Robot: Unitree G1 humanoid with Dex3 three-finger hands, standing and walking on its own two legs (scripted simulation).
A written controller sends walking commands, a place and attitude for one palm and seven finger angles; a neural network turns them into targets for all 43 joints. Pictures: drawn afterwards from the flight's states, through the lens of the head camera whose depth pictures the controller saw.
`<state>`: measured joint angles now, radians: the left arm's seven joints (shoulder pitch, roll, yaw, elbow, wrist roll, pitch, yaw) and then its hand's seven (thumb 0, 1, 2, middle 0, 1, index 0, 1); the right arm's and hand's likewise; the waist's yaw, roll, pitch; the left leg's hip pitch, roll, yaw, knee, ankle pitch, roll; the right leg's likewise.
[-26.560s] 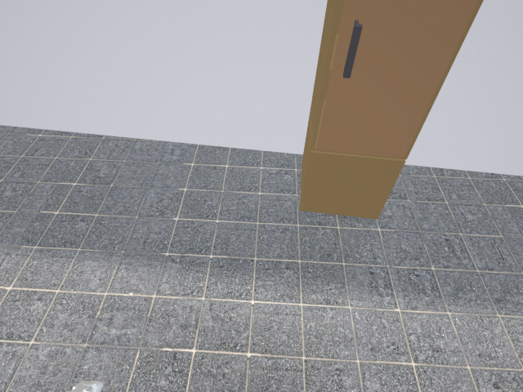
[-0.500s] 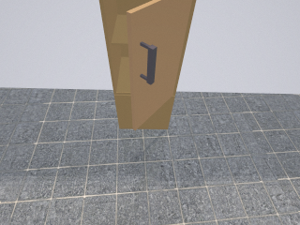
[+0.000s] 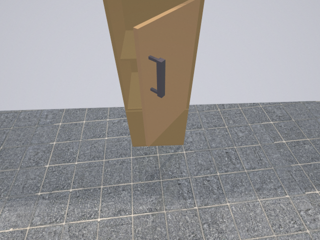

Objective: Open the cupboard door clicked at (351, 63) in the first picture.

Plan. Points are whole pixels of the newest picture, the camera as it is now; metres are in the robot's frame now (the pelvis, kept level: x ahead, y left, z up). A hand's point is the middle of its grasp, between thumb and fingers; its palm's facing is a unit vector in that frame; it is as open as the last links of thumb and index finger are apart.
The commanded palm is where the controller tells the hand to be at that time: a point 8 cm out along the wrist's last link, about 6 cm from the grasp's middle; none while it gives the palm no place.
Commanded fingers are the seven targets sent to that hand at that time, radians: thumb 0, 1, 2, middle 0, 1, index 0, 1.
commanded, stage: let the arm hang, fingers relaxed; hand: left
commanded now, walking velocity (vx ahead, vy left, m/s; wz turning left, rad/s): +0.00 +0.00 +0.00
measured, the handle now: (156, 77) +0.62 +0.05 +0.06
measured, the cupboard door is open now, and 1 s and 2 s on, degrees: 50 50 50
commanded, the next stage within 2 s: look to check the result in 0.26 s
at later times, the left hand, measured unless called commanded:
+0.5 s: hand out of the picture -0.01 +0.16 -0.18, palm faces +0.04 -0.98 -0.19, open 7.4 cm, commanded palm none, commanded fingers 0.00 0.90 0.90 -0.20 -0.30 -0.20 -0.30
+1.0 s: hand out of the picture +0.02 +0.17 -0.17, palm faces +0.03 -0.98 -0.20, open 7.4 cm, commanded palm none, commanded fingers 0.00 0.90 0.90 -0.20 -0.30 -0.20 -0.30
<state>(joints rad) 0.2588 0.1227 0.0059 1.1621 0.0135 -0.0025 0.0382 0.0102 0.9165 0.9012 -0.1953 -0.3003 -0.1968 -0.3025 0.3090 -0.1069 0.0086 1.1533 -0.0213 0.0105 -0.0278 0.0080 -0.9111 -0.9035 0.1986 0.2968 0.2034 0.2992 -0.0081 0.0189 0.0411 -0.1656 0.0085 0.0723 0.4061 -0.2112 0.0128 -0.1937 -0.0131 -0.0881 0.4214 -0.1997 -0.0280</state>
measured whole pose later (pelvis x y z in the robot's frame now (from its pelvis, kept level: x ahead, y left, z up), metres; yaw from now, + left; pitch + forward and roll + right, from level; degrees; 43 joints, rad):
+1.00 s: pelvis +0.01 -0.01 +0.00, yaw +0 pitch -1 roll +0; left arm 0.25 0.14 0.01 1.16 0.01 -0.02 0.03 0.01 0.91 0.90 -0.20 -0.30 -0.20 -0.30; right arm 0.26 -0.14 0.00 1.16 -0.02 0.00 -0.03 0.01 -0.91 -0.90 0.20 0.30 0.20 0.30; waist -0.01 0.01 0.05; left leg -0.14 0.02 0.07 0.38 -0.22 0.00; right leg -0.17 0.00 -0.09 0.40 -0.21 -0.04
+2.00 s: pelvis +0.04 -0.02 -0.01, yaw -31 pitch +2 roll +0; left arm 0.20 0.25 0.10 0.92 0.03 0.05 -0.01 0.01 0.91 0.90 -0.20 -0.30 -0.20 -0.30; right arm 0.11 -0.19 -0.02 0.86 -0.02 0.01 -0.04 0.01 -0.91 -0.90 0.20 0.30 0.21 0.30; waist 0.04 -0.04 0.10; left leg -0.28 0.04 -0.02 0.55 -0.29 -0.03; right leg -0.46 0.10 0.10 0.93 -0.49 0.02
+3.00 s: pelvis +0.11 -0.22 -0.03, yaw -67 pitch +1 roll +1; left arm 0.03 0.21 0.06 0.91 0.03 -0.01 -0.06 0.01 0.91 0.90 -0.19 -0.30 -0.19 -0.30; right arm 0.54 -0.14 0.00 1.08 -0.03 -0.04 -0.02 0.01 -0.91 -0.90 0.20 0.30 0.21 0.30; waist -0.07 -0.02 0.11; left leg 0.01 0.17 0.30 0.58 -0.48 -0.09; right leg -0.46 -0.02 -0.13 0.63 -0.24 -0.10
